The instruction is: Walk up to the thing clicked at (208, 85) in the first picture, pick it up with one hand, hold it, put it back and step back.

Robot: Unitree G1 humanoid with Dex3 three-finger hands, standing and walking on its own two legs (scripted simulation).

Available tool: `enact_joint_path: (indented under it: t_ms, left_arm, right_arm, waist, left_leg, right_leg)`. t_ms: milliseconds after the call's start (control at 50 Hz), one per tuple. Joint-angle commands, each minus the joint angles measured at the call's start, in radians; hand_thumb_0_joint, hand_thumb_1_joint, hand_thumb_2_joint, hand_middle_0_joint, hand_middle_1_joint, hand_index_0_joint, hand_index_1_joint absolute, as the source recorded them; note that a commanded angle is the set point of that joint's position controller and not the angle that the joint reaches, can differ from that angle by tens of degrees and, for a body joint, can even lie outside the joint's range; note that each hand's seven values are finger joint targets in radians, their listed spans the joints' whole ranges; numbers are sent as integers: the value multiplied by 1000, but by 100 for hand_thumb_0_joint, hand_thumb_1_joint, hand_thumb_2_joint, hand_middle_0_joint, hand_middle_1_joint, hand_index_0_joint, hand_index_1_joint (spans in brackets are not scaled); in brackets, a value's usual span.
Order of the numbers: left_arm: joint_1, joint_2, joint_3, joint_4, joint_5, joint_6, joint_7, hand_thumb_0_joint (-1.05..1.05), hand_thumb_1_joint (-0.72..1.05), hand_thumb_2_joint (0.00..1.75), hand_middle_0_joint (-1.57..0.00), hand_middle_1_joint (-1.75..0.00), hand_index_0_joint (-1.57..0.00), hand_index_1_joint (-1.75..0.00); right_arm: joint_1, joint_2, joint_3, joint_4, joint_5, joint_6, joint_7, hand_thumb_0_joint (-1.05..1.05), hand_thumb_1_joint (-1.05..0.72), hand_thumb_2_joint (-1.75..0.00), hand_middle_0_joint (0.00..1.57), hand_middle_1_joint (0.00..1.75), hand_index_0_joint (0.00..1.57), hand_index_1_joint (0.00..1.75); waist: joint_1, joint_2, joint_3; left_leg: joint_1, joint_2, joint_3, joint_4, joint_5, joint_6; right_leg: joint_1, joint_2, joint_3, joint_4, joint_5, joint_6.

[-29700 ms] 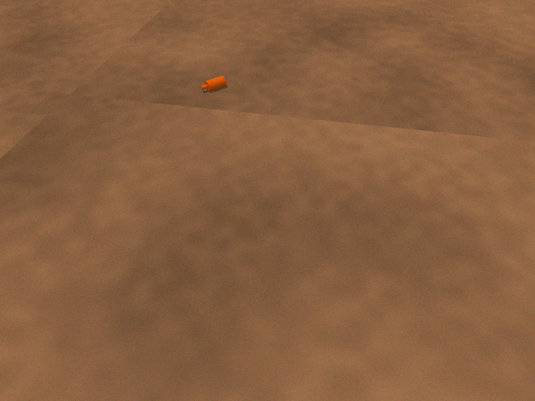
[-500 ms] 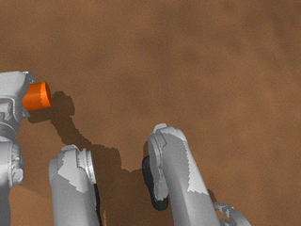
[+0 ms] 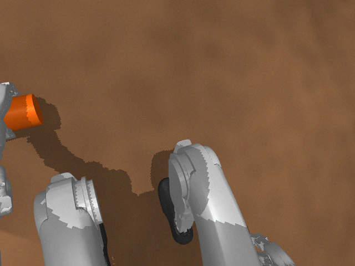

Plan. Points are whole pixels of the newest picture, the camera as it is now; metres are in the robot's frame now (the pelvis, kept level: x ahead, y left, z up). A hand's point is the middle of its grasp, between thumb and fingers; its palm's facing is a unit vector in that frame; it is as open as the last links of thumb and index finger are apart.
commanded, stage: rest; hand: left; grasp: from above
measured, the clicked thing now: out of the picture +0.47 +0.29 -0.24
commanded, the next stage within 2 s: open in 0.90 s
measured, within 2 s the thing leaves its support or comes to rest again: rests again in 1.36 s
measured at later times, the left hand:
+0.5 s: hand (6, 116) +0.47 +0.27 -0.25, palm faces -0.46 -0.10 -0.88, open 10.1 cm
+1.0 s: hand (6, 116) +0.47 +0.27 -0.26, palm faces -0.46 -0.10 -0.88, open 10.1 cm
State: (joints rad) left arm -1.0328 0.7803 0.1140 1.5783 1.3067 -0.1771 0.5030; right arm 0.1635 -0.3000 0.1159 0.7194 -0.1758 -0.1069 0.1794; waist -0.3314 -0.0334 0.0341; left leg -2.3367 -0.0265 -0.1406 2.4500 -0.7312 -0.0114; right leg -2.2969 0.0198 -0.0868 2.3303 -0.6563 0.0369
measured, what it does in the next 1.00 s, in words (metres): stands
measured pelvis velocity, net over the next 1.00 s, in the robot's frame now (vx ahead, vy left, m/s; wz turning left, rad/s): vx -0.01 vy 0.01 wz -0.07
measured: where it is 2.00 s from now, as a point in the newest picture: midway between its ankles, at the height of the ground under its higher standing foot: (140, 239)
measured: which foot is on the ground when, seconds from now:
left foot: down 0.00-1.00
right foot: down 0.00-1.00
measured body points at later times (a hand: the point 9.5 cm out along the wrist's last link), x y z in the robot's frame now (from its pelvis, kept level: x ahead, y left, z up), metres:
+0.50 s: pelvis +0.00 +0.00 -0.01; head +0.28 +0.09 +0.32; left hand +0.49 +0.27 -0.20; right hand +0.02 -0.27 -0.08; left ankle +0.06 +0.12 -0.29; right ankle +0.10 -0.12 -0.29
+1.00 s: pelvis -0.01 +0.01 -0.02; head +0.28 +0.10 +0.32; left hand +0.49 +0.28 -0.21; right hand +0.01 -0.26 -0.07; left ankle +0.06 +0.12 -0.29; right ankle +0.10 -0.12 -0.29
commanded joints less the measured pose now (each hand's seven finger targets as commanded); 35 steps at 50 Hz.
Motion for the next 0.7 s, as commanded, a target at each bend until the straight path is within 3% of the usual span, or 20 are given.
enact_joint_path:
  t_ms: [0,20,100,120,160,180,220,260,320,360,380,420,440,480,500,560,580,600,660,680]
  left_arm:
    - [-369,275,20,-148,-19,-7,57,0,69,75,-108,-52,-107,-53]
    - [-363,296,27,-131,-21,-7,63,0,70,74,-109,-52,-108,-53]
    - [-380,284,4,-118,-16,-16,62,0,70,73,-109,-53,-108,-54]
    - [-377,323,29,-133,-12,-18,69,0,72,73,-110,-53,-109,-54]
    - [-360,317,31,-127,-15,-19,76,0,74,70,-110,-53,-110,-53]
    - [-361,358,52,-139,-9,-23,83,0,74,72,-111,-54,-111,-55]
    - [-353,299,13,-93,-5,-21,84,0,75,73,-111,-54,-110,-54]
    - [-358,302,13,-71,-11,-19,95,0,77,73,-112,-54,-112,-54]
    - [-341,328,17,-77,0,-18,108,0,74,73,-111,-53,-111,-54]
    - [-379,370,50,-102,8,-22,121,0,77,74,-112,-55,-112,-56]
    - [-365,341,30,-81,6,-17,119,0,76,74,-111,-55,-111,-56]
    - [-370,371,50,-65,13,-23,124,0,76,74,-111,-54,-111,-54]
    - [-349,382,61,-45,9,-20,126,0,75,71,-110,-54,-110,-54]
    - [-366,322,12,-45,12,-21,121,0,74,72,-110,-54,-110,-54]
    - [-370,359,32,-73,8,-24,128,0,75,72,-110,-56,-110,-56]
    - [-359,320,-10,-27,2,-14,128,0,76,72,-110,-56,-111,-56]
    - [-381,364,15,-49,2,-18,129,0,76,73,-110,-55,-110,-55]
    - [-371,358,4,-37,7,-17,129,0,75,72,-110,-55,-110,-55]
    - [-371,381,34,-24,12,-17,135,0,74,69,-109,-54,-109,-54]
    - [-360,415,65,-8,19,-16,140,0,74,69,-109,-55,-109,-54]
  right_arm:
    - [251,-284,-70,16,-4,-14,-2,0,-89,-89,20,30,20,30]
    - [244,-286,-68,12,-3,-16,-1,0,-89,-89,20,30,20,30]
    - [247,-285,-47,16,-9,-30,10,0,-90,-90,20,30,20,30]
    - [253,-294,-46,15,-12,-32,10,0,-89,-90,20,30,20,30]
    - [246,-301,-46,15,-13,-37,17,0,-90,-90,20,30,20,30]
    - [236,-307,-44,4,-13,-37,18,0,-90,-90,20,30,20,30]
    - [236,-299,-35,15,-16,-39,22,0,-90,-90,20,30,20,30]
    - [230,-309,-29,14,-17,-45,26,0,-89,-90,20,30,20,30]
    - [221,-314,-27,10,-17,-48,27,0,-90,-90,20,30,20,30]
    - [223,-327,-25,-5,-25,-57,32,0,-89,-90,20,30,20,30]
    - [218,-319,-19,-1,-24,-58,35,0,-89,-90,20,30,20,30]
    - [220,-340,-21,-8,-29,-64,36,0,-89,-90,20,30,20,30]
    - [216,-335,-20,-2,-29,-64,36,0,-89,-90,20,30,20,30]
    - [210,-323,-11,-5,-32,-68,41,0,-90,-90,20,30,20,30]
    - [206,-328,-12,-8,-31,-69,40,0,-89,-90,20,30,20,30]
    - [217,-334,-4,12,-30,-74,46,0,-89,-90,20,30,20,30]
    - [204,-349,-7,-5,-30,-79,46,0,-90,-90,20,30,20,30]
    - [214,-350,-2,2,-28,-77,47,0,-90,-90,20,30,20,30]
    - [203,-362,-4,-11,-36,-85,50,0,-90,-90,20,30,20,30]
    - [218,-369,-2,-2,-44,-84,50,0,-90,-90,20,30,20,30]
  waist:
    - [-28,417,-746]
    - [-19,415,-756]
    - [-48,403,-721]
    - [-39,416,-748]
    - [-40,430,-727]
    - [-29,437,-748]
    - [-49,434,-719]
    - [-60,436,-690]
    - [-41,472,-697]
    - [-63,468,-688]
    - [-60,468,-683]
    - [-77,452,-652]
    - [-66,447,-647]
    - [-79,453,-642]
    - [-71,468,-676]
    - [-84,477,-651]
    - [-92,478,-646]
    - [-84,497,-643]
    - [-93,484,-608]
    - [-102,477,-600]
  left_leg:
    - [527,9,78,-246,271,31]
    - [515,10,77,-243,268,33]
    - [492,14,78,-210,265,38]
    - [513,13,77,-212,287,36]
    - [519,15,71,-213,307,27]
    - [526,17,66,-216,310,27]
    - [517,19,67,-201,308,26]
    - [514,20,59,-201,297,26]
    - [541,22,52,-218,291,21]
    - [537,22,54,-200,303,22]
    - [534,23,54,-198,301,23]
    - [502,22,52,-189,284,26]
    - [490,24,50,-192,267,27]
    - [497,24,48,-197,260,24]
    - [513,27,44,-202,274,25]
    - [531,27,36,-206,278,20]
    - [537,32,27,-196,287,17]
    - [537,28,30,-203,295,16]
    - [533,32,23,-192,294,12]
    - [526,33,26,-181,300,14]
  right_leg:
    - [415,25,-98,-196,270,-68]
    - [425,29,-99,-190,270,-69]
    - [439,36,-100,-191,279,-65]
    - [457,34,-102,-189,296,-63]
    - [439,33,-113,-175,302,-69]
    - [451,38,-115,-175,305,-72]
    - [438,40,-117,-172,308,-70]
    - [413,40,-125,-166,301,-71]
    - [406,42,-129,-165,289,-74]
    - [414,40,-132,-158,307,-69]
    - [417,43,-131,-158,307,-69]
    - [405,41,-137,-162,293,-69]
    - [410,43,-135,-166,279,-70]
    - [407,46,-138,-165,272,-71]
    - [432,50,-142,-169,287,-67]
    - [405,47,-147,-159,292,-67]
    - [389,46,-153,-148,299,-68]
    - [391,46,-151,-152,297,-71]
    - [374,43,-156,-148,297,-71]
    - [388,44,-157,-151,303,-70]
